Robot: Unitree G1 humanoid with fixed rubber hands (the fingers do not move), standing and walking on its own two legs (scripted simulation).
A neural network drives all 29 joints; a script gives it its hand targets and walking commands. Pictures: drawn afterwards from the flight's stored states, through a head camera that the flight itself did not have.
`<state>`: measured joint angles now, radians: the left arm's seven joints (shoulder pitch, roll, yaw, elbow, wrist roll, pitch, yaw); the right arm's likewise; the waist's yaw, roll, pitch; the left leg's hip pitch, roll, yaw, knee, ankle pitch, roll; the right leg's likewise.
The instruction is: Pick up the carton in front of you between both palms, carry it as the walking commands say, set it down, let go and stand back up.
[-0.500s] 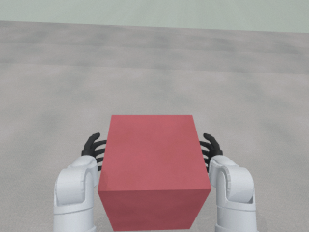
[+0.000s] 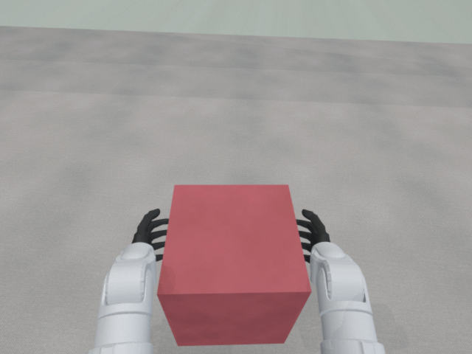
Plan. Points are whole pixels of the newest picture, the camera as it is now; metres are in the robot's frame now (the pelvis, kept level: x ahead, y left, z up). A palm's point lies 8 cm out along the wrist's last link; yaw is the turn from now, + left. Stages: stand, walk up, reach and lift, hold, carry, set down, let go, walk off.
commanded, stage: carry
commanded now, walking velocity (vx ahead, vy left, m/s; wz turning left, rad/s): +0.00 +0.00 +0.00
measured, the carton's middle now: (231, 267) +0.29 +0.00 -0.03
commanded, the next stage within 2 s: hold in 0.58 s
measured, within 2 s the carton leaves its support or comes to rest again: neither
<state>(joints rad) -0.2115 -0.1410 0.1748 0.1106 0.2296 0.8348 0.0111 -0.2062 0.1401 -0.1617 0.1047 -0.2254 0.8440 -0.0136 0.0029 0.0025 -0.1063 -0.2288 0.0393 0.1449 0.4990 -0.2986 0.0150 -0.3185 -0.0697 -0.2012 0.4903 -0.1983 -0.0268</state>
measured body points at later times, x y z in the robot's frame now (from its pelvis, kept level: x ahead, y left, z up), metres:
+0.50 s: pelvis +0.00 +0.00 +0.00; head -0.02 +0.00 +0.45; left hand +0.31 +0.15 +0.04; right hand +0.31 -0.15 +0.04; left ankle -0.02 +0.10 -0.74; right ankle +0.04 -0.10 -0.74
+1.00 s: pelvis -0.03 +0.00 +0.01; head -0.06 -0.01 +0.45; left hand +0.27 +0.17 +0.05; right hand +0.28 -0.14 +0.04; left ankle -0.02 +0.10 -0.74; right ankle +0.04 -0.11 -0.74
